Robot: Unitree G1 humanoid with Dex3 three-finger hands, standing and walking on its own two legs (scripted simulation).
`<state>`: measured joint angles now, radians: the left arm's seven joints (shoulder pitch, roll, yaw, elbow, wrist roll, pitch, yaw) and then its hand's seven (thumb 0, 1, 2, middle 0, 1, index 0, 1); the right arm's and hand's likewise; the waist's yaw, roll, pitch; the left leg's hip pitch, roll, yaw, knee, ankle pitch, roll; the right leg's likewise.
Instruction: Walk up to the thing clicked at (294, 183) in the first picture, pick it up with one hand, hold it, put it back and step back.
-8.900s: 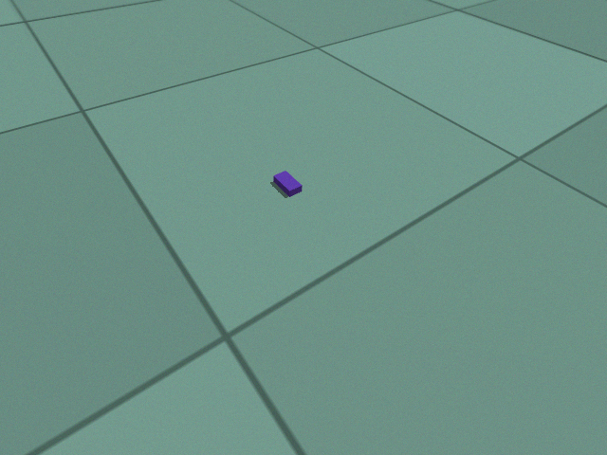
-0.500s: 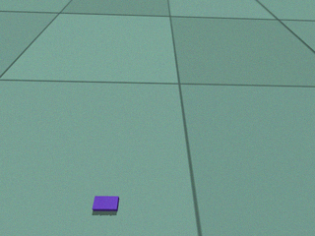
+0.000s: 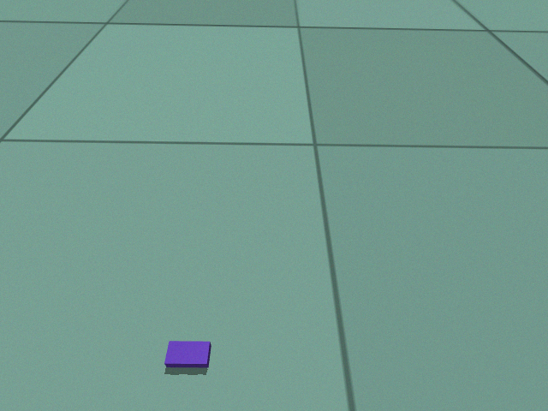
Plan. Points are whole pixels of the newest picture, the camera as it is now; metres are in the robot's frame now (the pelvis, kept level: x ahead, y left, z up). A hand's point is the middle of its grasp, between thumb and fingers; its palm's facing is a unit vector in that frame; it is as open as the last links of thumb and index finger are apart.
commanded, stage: walk up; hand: left
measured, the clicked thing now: (188, 354) +0.47 +0.29 -0.76
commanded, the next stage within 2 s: none
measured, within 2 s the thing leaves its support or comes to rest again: neither
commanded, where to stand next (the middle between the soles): +0.08 +0.05 m, yaw +0 degrees
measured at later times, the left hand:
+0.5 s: hand out of the picture +0.09 +0.37 -0.17, palm faces -0.01 -0.92 -0.39, open 7.3 cm
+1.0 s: hand out of the picture +0.13 +0.33 -0.17, palm faces -0.01 -0.96 -0.29, open 7.3 cm
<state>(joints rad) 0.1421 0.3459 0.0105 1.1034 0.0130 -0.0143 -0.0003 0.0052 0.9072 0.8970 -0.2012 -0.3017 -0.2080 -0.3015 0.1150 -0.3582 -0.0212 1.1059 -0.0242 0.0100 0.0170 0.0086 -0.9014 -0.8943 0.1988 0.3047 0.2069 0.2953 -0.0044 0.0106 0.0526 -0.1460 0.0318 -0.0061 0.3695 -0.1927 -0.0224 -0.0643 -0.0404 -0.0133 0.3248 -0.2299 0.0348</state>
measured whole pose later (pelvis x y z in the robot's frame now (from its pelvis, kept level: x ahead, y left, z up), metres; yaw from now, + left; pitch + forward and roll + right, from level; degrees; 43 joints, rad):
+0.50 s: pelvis +0.04 +0.09 -0.01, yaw +1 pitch -3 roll +0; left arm 0.18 0.41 0.04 1.00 0.00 0.03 0.01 0.01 0.91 0.90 -0.20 -0.30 -0.21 -0.30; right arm 0.18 -0.32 -0.04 0.95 -0.01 -0.01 0.01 0.01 -0.90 -0.89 0.20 0.31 0.21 0.30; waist 0.00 -0.03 0.13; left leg -0.20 0.01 0.03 0.54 -0.29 0.01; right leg -0.29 -0.01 0.03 0.74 -0.47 -0.02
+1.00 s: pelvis +0.02 +0.08 -0.01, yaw +1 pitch -3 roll +0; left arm 0.11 0.38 0.04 0.90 0.01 0.07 -0.02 0.01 0.91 0.90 -0.20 -0.30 -0.21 -0.30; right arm 0.20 -0.35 -0.03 0.95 -0.03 -0.03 -0.03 0.01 -0.90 -0.89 0.20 0.30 0.21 0.30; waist -0.01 -0.08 0.13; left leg -0.19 -0.02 0.00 0.55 -0.31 0.02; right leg -0.32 0.02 0.04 0.78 -0.48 -0.02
